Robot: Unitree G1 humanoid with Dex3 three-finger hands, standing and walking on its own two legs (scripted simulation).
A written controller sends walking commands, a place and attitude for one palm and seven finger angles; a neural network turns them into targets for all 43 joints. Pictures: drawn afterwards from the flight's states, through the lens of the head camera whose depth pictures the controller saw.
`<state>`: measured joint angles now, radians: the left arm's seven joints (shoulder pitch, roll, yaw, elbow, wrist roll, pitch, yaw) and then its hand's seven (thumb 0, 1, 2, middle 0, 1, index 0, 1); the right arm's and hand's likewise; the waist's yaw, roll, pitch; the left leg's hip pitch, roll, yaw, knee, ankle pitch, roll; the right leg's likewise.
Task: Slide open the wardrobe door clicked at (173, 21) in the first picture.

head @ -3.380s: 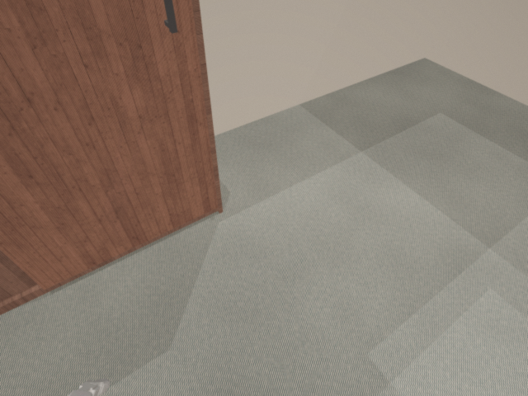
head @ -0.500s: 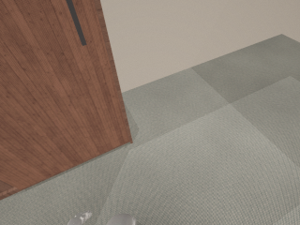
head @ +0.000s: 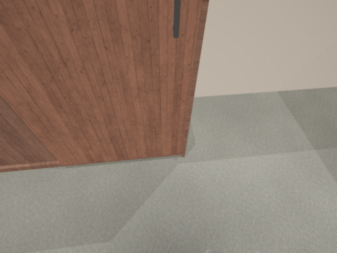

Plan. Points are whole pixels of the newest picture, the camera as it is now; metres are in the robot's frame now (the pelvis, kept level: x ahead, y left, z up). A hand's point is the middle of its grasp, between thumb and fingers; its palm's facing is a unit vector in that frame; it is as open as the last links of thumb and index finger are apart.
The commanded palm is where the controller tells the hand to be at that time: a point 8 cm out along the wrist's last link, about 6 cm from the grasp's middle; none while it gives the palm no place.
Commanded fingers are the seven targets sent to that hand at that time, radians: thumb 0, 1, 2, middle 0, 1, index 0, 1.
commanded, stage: turn to face it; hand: right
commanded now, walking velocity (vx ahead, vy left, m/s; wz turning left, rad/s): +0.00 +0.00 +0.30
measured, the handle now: (176, 8) +0.73 +0.04 +0.21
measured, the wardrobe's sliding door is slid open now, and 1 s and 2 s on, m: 0.00 0.00 0.00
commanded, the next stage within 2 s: take the last steps up to it in 0.16 s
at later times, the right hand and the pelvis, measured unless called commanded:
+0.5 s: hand out of the picture +0.09 -0.16 -0.16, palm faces -0.11 +0.97 -0.21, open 7.4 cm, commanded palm none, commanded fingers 0.00 -0.90 -0.90 0.20 0.30 0.20 0.30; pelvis +0.01 +0.01 +0.00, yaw +9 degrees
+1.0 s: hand (238, 249) +0.17 -0.17 -0.17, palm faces -0.17 +0.97 -0.15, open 7.4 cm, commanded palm none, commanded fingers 0.00 -0.90 -0.90 0.20 0.30 0.20 0.30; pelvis +0.13 +0.00 +0.01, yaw +13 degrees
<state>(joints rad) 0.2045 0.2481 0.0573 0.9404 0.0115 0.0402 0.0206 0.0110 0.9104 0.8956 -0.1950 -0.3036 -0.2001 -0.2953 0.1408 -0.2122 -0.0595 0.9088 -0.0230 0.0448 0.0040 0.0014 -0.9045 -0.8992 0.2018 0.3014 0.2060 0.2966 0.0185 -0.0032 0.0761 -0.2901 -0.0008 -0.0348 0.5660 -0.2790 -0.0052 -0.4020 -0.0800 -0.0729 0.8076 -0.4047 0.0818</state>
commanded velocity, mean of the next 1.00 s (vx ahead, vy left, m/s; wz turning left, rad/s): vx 0.20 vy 0.04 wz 0.12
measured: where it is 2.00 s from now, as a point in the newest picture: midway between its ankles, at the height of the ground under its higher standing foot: (154, 246)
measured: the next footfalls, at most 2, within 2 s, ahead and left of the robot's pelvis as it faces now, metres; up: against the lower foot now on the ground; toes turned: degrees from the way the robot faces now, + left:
right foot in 0.06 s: +0.06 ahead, -0.13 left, +0.00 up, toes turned -4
left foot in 0.42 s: +0.01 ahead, +0.12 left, +0.00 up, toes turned +14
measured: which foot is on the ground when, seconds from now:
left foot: down 0.00-0.06, up 0.08-0.40, down 0.42-0.80, up 0.82-1.00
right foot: up 0.00-0.04, down 0.06-0.42, up 0.44-0.76, down 0.78-1.00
